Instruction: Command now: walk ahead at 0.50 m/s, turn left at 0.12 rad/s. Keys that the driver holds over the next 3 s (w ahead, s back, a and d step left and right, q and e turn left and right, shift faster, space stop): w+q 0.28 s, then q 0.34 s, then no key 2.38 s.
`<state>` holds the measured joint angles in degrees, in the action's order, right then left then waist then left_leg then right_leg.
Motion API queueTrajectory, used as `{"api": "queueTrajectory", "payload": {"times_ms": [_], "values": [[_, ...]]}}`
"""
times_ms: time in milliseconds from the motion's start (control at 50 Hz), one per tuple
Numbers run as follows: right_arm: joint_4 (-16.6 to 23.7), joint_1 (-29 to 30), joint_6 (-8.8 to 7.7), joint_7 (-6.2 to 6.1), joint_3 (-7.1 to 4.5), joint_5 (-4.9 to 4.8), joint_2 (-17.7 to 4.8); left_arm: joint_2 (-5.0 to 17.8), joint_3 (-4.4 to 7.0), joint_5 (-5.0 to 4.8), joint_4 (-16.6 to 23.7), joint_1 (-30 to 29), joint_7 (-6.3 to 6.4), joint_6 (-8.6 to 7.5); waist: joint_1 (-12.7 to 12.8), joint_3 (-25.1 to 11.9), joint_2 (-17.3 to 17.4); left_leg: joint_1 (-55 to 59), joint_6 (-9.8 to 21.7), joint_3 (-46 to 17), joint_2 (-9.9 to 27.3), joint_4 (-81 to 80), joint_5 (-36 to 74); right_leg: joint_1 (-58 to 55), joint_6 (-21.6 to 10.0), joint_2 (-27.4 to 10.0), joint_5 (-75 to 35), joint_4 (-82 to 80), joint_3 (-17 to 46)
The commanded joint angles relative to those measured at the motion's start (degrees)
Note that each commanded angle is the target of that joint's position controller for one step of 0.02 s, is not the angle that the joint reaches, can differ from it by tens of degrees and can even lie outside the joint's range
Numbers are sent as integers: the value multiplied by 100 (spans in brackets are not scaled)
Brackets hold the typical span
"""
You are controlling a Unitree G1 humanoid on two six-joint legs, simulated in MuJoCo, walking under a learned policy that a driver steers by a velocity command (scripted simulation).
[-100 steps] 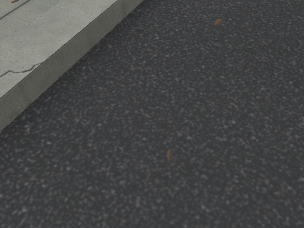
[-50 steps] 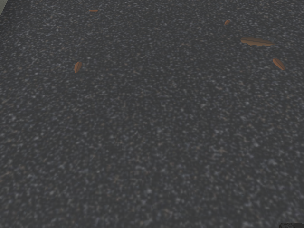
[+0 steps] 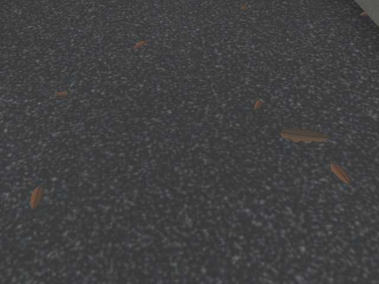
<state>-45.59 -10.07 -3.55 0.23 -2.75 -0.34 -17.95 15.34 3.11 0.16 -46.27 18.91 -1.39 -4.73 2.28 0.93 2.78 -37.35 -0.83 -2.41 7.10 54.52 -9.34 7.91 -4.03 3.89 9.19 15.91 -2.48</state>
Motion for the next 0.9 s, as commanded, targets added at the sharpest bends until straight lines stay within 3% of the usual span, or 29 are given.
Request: {"api": "queueTrajectory", "payload": {"times_ms": [20,100,180,220,240,260,280,300,320,340,360,380,400,460,540,620,680,720,740,760,780,800,820,860,900], "values": [[264,68,-36,40,-17,-12,-178,869,194,7,347,-403,72,-126,-150,99,-600,11,-36,-35,70,-908,1089,161,-845,-1440,-1131,-958,667],[495,768,-69,144,32,-83,-115,1020,227,-19,72,-14,113,-102,163,263,-515,131,98,66,-149,-1805,1672,-265,-700,-1590,-1017,-1013,240],[778,1152,-68,279,18,-85,-176,1049,261,-66,-139,141,151,40,218,362,-494,-238,350,96,-270,-2181,1033,-1267,-539,-1906,-1529,-612,43],[839,994,-65,336,-34,-58,-280,1150,293,-78,-133,26,199,127,53,182,-627,141,524,383,-497,-2217,436,-1522,-394,-1933,-2991,-47,-134],[803,661,-48,337,-112,-43,-418,1232,314,-76,-103,-48,237,177,-150,-97,-734,680,630,596,-714,-2193,177,-1555,-297,-1881,-4083,528,-258],[629,-94,-35,316,-257,-47,-634,1225,303,-67,-58,-134,286,244,-569,-535,-669,1713,785,746,-967,-2391,295,-1316,-130,-1693,-4704,1577,-502],[423,-1054,-3,241,-447,-66,-1045,1118,240,-2,62,-69,351,245,-956,-1116,-329,3400,1076,11,-637,-2392,521,-201,93,-1468,-3823,3080,-604],[457,-1330,15,191,-601,-55,-1720,437,-4,141,343,468,265,102,-602,-1775,1087,5602,2169,-2959,860,-2644,233,2432,568,-361,73,5404,-518],[579,-1343,8,176,-457,-51,-1289,657,9,96,286,195,184,-105,-776,-2332,798,6044,2397,-4310,1285,-3379,820,3197,569,-19,2500,6172,609],[635,-1087,-7,161,-364,20,-1044,981,100,-121,448,-301,116,-216,-825,-1710,489,5540,2111,-3295,1100,-3332,1688,3531,480,-347,2249,6371,860],[707,-739,-13,146,-338,9,-909,933,73,-130,515,-519,132,-255,-654,-1181,15,4706,1935,-2456,859,-3251,2620,3438,461,-584,1866,6039,756],[771,-429,18,129,-314,-28,-779,943,108,-16,504,-613,186,-227,-466,-755,-324,3904,1788,-1897,637,-3308,3136,3271,516,-763,1629,5602,670],[843,-243,39,104,-280,12,-680,978,150,40,530,-589,231,-143,-270,-611,-211,3249,1708,-1613,478,-3427,3442,2847,557,-881,1457,5317,676],[926,-52,84,41,-334,63,-802,727,116,61,538,-327,295,90,0,-618,40,2375,1732,-1184,186,-3594,4066,2327,798,-737,1079,4637,554],[869,-159,244,-128,-380,-61,-893,584,60,76,676,-802,323,168,-135,-827,201,2248,1419,-1021,-94,-3394,3615,2116,956,-467,16,3299,563],[844,-299,428,-229,-384,-65,-884,628,62,9,848,-1420,234,176,-355,-787,343,2421,1206,-1475,-102,-3168,2532,1938,949,-259,-373,2309,720],[857,-268,470,-246,-328,-29,-743,776,126,19,823,-1332,172,118,-325,-741,460,2722,1123,-1896,23,-2795,2049,1701,802,-272,-176,1714,785],[877,-128,449,-244,-254,-35,-575,776,153,73,771,-1088,160,23,-98,-655,458,2626,860,-1941,-238,-2359,1549,969,510,-404,-1158,724,720],[907,-344,404,-232,-166,68,-310,1054,190,186,831,-1014,201,-10,-198,-934,-79,2315,593,-1620,-604,-1686,682,175,188,-1237,-2703,710,1392],[826,-1122,357,-227,-121,113,-146,1286,215,297,884,-1076,243,56,-610,-1117,-1354,1361,227,-1013,-1368,-668,-2278,-772,-743,-2299,-4673,909,2558],[821,-1152,376,-234,-157,86,-458,888,147,222,724,-773,226,121,-452,-1353,-1757,947,-71,-819,-1262,90,-3191,-812,-1378,-2832,-3944,664,3564],[766,-875,445,-254,-264,34,-818,724,91,120,766,-831,192,134,-284,-1137,-1221,826,-214,-865,-1100,692,-2960,-658,-1311,-2543,-3065,608,3338],[734,-609,538,-286,-305,5,-841,711,86,93,753,-945,178,169,-247,-970,-928,707,-315,-800,-1051,998,-2658,-489,-1069,-2238,-2449,614,2874],[693,-496,683,-302,-291,5,-677,700,49,59,768,-1311,171,236,-342,-634,-886,943,-434,-745,-881,844,-2232,166,-836,-1888,-1655,407,2266],[632,-543,686,-271,-183,-5,-313,645,35,88,713,-1513,169,317,-441,-517,-1139,1524,-483,-285,-822,-144,-1963,589,-641,-1410,-1341,279,1601]]}}
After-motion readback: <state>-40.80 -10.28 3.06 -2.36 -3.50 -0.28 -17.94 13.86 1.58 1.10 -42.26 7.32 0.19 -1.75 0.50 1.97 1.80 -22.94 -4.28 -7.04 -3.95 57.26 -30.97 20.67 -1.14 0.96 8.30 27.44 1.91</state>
